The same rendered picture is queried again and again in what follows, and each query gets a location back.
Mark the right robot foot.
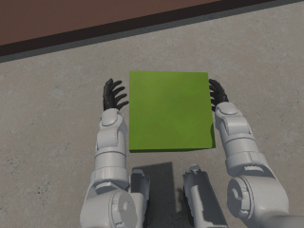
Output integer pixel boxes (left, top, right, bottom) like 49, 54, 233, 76
183, 186, 195, 227

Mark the carton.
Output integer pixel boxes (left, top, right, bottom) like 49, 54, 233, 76
128, 70, 216, 153

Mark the robot right hand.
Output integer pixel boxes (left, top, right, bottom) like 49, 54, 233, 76
208, 79, 229, 112

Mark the left robot forearm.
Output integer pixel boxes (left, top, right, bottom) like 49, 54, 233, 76
80, 108, 129, 227

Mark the left robot upper arm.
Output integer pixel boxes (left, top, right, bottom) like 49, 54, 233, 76
80, 189, 138, 228

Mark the robot left thigh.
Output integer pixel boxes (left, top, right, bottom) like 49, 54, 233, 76
124, 173, 150, 228

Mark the robot left hand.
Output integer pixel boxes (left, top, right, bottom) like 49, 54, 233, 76
103, 79, 129, 111

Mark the right robot upper arm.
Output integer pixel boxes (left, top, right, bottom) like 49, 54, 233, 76
227, 175, 304, 228

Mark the right robot forearm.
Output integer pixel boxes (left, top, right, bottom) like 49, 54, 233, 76
215, 102, 289, 212

